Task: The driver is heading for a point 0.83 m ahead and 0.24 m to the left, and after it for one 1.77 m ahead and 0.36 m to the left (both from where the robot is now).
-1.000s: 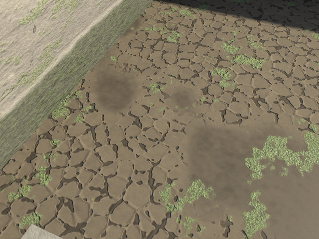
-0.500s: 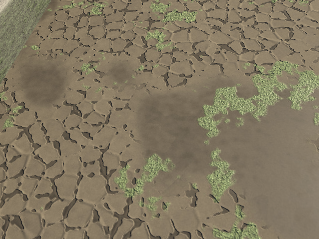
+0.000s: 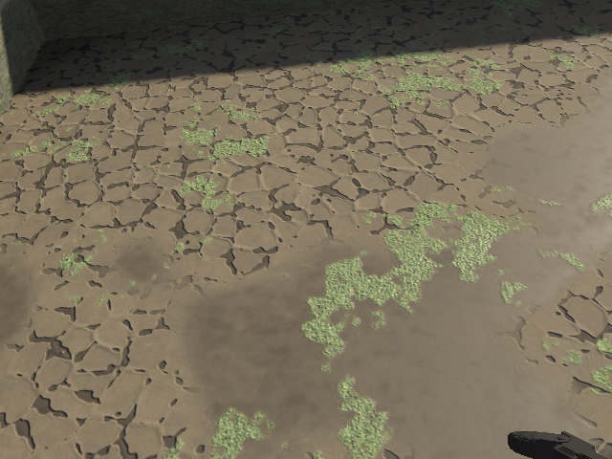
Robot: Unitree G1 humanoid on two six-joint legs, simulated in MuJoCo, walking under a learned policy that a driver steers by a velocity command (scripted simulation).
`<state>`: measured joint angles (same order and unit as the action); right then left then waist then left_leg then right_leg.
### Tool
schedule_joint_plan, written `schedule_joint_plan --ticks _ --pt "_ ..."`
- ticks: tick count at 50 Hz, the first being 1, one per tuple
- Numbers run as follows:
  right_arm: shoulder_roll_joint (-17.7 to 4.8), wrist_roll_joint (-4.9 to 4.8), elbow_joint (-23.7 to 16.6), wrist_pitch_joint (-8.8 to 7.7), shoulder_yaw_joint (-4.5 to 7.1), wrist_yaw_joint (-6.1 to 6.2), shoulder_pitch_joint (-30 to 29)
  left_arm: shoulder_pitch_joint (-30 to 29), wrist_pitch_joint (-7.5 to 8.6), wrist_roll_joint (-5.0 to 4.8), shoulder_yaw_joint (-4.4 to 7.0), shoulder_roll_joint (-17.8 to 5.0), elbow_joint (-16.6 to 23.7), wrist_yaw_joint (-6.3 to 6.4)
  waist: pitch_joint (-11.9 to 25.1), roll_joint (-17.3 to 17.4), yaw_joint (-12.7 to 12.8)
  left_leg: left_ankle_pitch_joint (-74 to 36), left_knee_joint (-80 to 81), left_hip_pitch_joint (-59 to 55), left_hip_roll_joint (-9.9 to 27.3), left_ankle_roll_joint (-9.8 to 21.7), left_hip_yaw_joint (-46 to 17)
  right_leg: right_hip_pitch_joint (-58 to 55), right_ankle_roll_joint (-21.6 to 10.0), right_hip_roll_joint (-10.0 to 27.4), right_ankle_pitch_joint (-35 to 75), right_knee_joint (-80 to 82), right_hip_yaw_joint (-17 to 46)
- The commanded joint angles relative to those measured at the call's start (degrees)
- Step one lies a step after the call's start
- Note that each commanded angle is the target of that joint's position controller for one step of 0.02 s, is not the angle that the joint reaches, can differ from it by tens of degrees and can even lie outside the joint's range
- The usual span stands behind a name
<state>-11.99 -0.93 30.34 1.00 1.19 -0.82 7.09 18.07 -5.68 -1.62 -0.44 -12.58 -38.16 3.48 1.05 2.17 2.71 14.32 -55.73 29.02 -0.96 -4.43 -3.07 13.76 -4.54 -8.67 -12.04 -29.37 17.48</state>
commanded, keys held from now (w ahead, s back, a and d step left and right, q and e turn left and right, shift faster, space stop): w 0.50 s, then w+q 0.50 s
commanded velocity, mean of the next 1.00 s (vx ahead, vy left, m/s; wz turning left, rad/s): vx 0.47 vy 0.00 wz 0.12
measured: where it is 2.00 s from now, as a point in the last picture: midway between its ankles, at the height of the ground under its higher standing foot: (272, 325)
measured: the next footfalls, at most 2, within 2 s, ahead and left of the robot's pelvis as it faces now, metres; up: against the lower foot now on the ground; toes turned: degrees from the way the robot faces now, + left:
left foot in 0.10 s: +0.04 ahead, +0.14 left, +0.00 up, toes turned -4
right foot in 0.68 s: +0.47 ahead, -0.10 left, -0.17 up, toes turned +6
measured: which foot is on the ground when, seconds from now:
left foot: up 0.00-0.08, down 0.10-0.70, up 0.72-1.00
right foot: down 0.00-0.08, up 0.10-0.66, down 0.68-1.00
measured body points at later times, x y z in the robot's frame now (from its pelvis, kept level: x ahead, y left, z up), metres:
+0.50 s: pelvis +0.18 +0.05 -0.03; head +0.20 +0.08 +0.42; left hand +0.39 +0.28 -0.13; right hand +0.07 -0.18 -0.14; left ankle +0.00 +0.15 -0.74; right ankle +0.39 -0.15 -0.69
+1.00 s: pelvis +0.53 +0.01 -0.18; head +0.57 +0.03 +0.27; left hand +0.46 +0.28 -0.31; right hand +0.76 -0.20 -0.27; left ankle +0.66 +0.18 -0.86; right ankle +0.43 -0.10 -0.91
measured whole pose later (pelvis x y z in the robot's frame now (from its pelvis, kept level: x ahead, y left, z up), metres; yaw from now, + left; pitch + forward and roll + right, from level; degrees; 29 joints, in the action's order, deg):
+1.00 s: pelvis +0.53 +0.01 -0.18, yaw +11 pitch +4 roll -3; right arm -16.2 -1.0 41.0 -4.1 4.3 -0.3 6.9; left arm 21.2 4.8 -0.3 3.5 -14.8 -54.6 0.6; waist -1.0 2.7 3.3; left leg 0.8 -46.5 43.3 4.1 1.2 -2.7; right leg 3.2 -1.9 -3.7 -20.5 -19.8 -6.4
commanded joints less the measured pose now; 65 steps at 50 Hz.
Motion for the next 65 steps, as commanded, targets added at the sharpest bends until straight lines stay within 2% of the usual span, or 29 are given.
schedule_joint_plan --ticks 1,4,5,6,7,9,12,15,17,22,31,33,34,35,36,38,39,41,42,43,48,53,56,57,58,59,60,62,65 --pt "-4.38 -0.77 -1.19 -1.97 2.11 -0.63 -0.14 -2.3 1.64 0.64 3.13 -8.49 3.46 -1.55 -4.54 -12.75 -0.38 5.34 14.54 -10.85 -0.47 3.61 4.03 7.18 -9.75 12.81 -28.47 14.76 16.77" --pt "-2.52 -0.67 4.63 -2.81 2.6 -0.46 12.66 -1.67 2.63 1.35 1.93 -4.14 3.03 -2.07 -3.66 -7.15 -5.48 11.31 28.27 -24.47 0.66 6.21 3.43 14.73 -5.78 7.17 -30.66 -1.03 10.97" --pt "-2.65 0.09 7.96 -3.49 2.49 -0.8 22.51 -2.54 3.43 0.73 1.09 0.46 2.84 -2.3 -1.51 1.13 -7.43 15.81 28.77 -33.28 7.66 9.53 -8.73 25.99 -1.22 0.87 -24.15 -22.98 2.34" --pt "-7.82 0.48 9.73 -4.16 3.21 -1.58 28.64 -0.26 4.77 -0.37 1.5 0.45 3.0 -2.1 -3.95 7.83 -4.93 15.22 34.19 -38.01 15.18 15.34 -29.66 42.76 -0.09 -4.09 -26.86 -31.98 0.88" --pt "-13.67 0.82 11.19 -5.26 5.64 -1.94 27.84 -1.18 6.61 -2.46 3.63 -4.59 4.47 -1.85 -8.7 14.82 -2.9 31.07 44.81 -33.91 23.44 21.29 -46.75 51.52 0.48 0.13 -23.1 -34.32 0.62" --pt "-9.44 -0.38 8.51 -5.94 4.24 -0.25 17.13 -6.92 7.33 -1.52 5.27 -10.54 3.76 -1.2 -13.2 6.89 -1.92 34.57 47.05 -25.36 19.92 18.94 -37.02 49.28 1.62 7.15 -6.2 -33.39 -0.76" --pt "-9.21 1.56 9.84 -5.71 3.69 1.2 15.28 -5.68 7.52 1.5 5.34 -6.74 0.65 -2.23 -8.35 6.08 -0.3 15.18 46.48 -15.04 12.98 15.96 -22.57 36.04 4.35 10.79 11.76 -38.16 -8.55" --pt "-6.04 0.04 13.19 -5.78 2.44 0.87 21.42 -5.44 7.32 1.6 4.88 -3.91 -0.14 -2.7 -6.94 1.81 -1.55 0.76 43.65 -17.2 10.4 15.48 -15.17 37.59 3.94 12.4 17.28 -39.98 -11.58" --pt "-5.45 0.3 16.37 -6.36 1.81 1.59 28.05 -11.17 8.32 1.44 5.52 -5.86 1.68 -3.98 -5.52 2.83 -3.6 -4.73 38.28 -27.35 10.06 13.07 -12.29 43.5 3.18 13.24 25.31 -28.47 -9.9" --pt "-5.43 -0.34 20.12 -5.73 0.84 4.59 33.98 -22.23 10.38 2.51 4.54 -2.11 4.78 -6.85 -7.99 3.33 -8.97 -7.74 34.69 -20.85 8.66 11.17 -8.34 31.2 4.24 10.08 40.99 -9.04 -13.91" --pt "-4.14 -2.27 21.83 -2.32 1.09 5.16 31.32 -28.41 13.16 1.51 3.64 -1.31 7.44 -9.36 -8.17 2.99 -10.95 -17.55 11.94 -29.59 6.63 12.68 -14.19 23.54 2.52 10.42 34.17 9.42 -11.82" --pt "-6.19 -1.08 22.54 -2.19 1.84 3.88 29.49 -16.75 13.09 1.21 4.92 -4.18 2.93 -8.18 -1.96 0.15 -5.81 -24.16 -2.3 -26.53 4.65 12.32 -14.9 4.65 0.8 10.97 35.7 14.38 -11.69" --pt "-5.78 -0.94 22.88 -3.33 2.22 2.71 26.83 -3.81 13.17 1.89 5.81 -5.19 -0.63 -7.25 3.07 -1.85 1.72 -20.69 -16.98 -14.56 1.44 10.37 -13.26 -15.44 -0.88 13.92 46.42 14.74 -11.29" --pt "-2.35 -0.14 22.12 -4.86 1.69 1.78 25.85 11.24 12.34 2.5 5.87 -8.68 -6.04 -6.72 10.51 -11.22 5.04 25.54 -40.57 5.7 -5.27 7.76 -9.35 -40.97 -3.51 23.16 70.84 3.15 -6.21" --pt "-2.06 -2.54 23.0 -6.0 0.35 0.9 36.34 15.08 12.53 2.61 6.31 -11.16 -7.15 -6.52 24.29 -21.79 2.84 35.12 -55.63 23.21 -4.36 5.8 -14.21 -64.34 -9.14 33.25 87.97 -19.74 -1.57" --pt "-7.49 -3.38 18.87 -7.17 1.22 0.73 28.42 11.45 10.33 2.05 6.83 -10.55 -7.42 -5.96 30.58 -16.32 4.44 28.94 -54.11 31.42 2.68 3.32 -11.07 -58.43 -14.14 34.06 51.39 -9.27 4.97" --pt "-7.01 -2.61 17.57 -6.43 1.19 1.44 24.06 7.8 9.64 2.63 6.3 -8.61 -7.07 -5.9 26.14 -3.09 2.92 21.99 -49.72 29.93 5.54 3.43 -5.92 -46.41 -14.63 32.85 26.44 -0.56 7.36" --pt "-6.53 -1.18 15.73 -4.67 2.37 2.7 18.3 -1.27 11.38 2.0 4.94 -5.97 -7.26 -5.45 10.34 2.97 -2.81 6.6 -42.51 23.21 7.72 4.6 -6.09 -17.43 -13.72 33.29 23.41 7.94 8.63" --pt "-4.74 -1.26 14.2 -4.18 2.59 2.71 15.12 -7.84 12.06 1.95 4.45 -5.11 -7.47 -5.21 0.46 -1.26 -6.11 3.67 -31.42 18.74 7.69 4.21 -6.3 -3.37 -9.91 27.68 27.6 11.66 -0.33" --pt "-2.65 -0.84 13.51 -4.31 2.54 2.63 14.32 -10.46 12.17 1.85 3.87 -3.32 -7.95 -5.0 -2.11 -4.19 -7.1 0.78 -20.63 14.06 8.88 4.07 -6.16 3.45 -6.86 24.14 26.08 13.94 -7.39" --pt "0.26 0.29 8.86 -5.76 1.5 -0.02 5.21 -6.67 12.17 1.44 4.49 -7.5 -10.16 -2.45 -0.03 -7.06 -4.32 -18.53 10.36 4.25 5.55 5.38 0.3 -1.0 -4.65 21.1 38.98 15.68 -17.14" --pt "-4.07 0.43 2.93 -4.74 2.08 -2.38 -4.62 -0.44 10.15 0.23 5.16 -11.13 -12.08 -2.08 -2.8 -3.91 -2.23 -13.09 17.95 7.9 1.76 10.77 4.62 -14.6 -1.55 22.85 42.8 10.85 -21.56" --pt "-9.98 0.58 5.65 -4.53 4.74 -2.86 9.71 -1.96 8.55 1.13 5.71 -13.99 -10.16 -1.34 4.83 -5.25 -10.58 -9.35 19.98 -15.18 -3.91 14.47 7.41 -9.81 0.73 20.65 56.14 -10.9 -25.37" --pt "-16.18 0.46 7.53 -4.07 6.77 -1.75 19.13 -1.1 8.98 2.39 5.02 -12.42 -8.17 -1.12 10.23 3.85 -13.26 -16.06 21.91 -32.6 3.69 18.2 -6.47 3.78 3.14 16.26 35.95 -31.24 -27.05" --pt "-20.58 -0.25 6.09 -4.63 6.84 -1.71 16.81 7.55 10.75 3.52 2.33 -4.63 -6.92 -3.12 18.71 15.75 -5.63 -6.87 29.12 -50.57 18.49 30.2 -39.27 25.17 5.01 4.7 -21.04 -51.05 -18.05" --pt "-16.21 -0.13 4.97 -4.67 6.13 -1.17 19.05 0.74 12.9 1.63 4.0 -11.82 -6.13 -4.23 20.58 7.68 -10.46 3.9 35.38 -51.71 17.66 28.34 -43.94 31.29 3.47 6.29 -19.95 -52.52 -9.53" --pt "-14.97 0.36 4.38 -5.07 5.56 -0.74 14.4 -5.03 13.66 -0.11 4.38 -12.4 -3.64 -4.34 10.47 4.63 -8.92 1.8 37.25 -43.69 16.27 25.29 -36.9 34.65 2.68 8.32 -14.16 -48.94 -10.38" --pt "-12.53 0.3 2.46 -5.41 4.79 -0.65 7.04 -6.78 13.44 1.7 4.42 -10.83 -3.36 -3.2 3.67 -4.17 -3.76 -14.5 38.32 -26.95 12.51 22.75 -26.74 27.52 3.41 12.16 -8.45 -39.87 -11.42" --pt "-10.23 0.4 2.17 -5.62 4.08 -0.32 4.81 -5.15 11.28 2.82 4.8 -9.36 -2.78 -2.96 3.49 -1.44 -0.54 -25.57 40.07 -17.25 8.86 21.9 -19.05 20.15 5.79 13.67 -5.62 -33.06 -12.35"
Keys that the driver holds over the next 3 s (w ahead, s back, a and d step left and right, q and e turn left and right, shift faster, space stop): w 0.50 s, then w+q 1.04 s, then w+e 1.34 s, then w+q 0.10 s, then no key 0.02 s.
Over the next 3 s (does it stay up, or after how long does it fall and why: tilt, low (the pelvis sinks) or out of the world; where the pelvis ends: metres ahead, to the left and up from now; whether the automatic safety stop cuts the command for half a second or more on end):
stays up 1.55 0.31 -0.17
